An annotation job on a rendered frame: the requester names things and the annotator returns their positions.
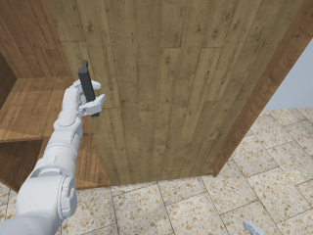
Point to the robot left forearm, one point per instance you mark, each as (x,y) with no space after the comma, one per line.
(62,149)

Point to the handle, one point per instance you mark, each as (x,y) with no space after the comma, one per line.
(86,83)

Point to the left robot hand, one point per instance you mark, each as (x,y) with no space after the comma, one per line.
(74,101)

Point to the right robot hand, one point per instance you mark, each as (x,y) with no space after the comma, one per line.
(252,228)

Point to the robot left upper arm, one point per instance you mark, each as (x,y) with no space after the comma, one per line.
(44,203)

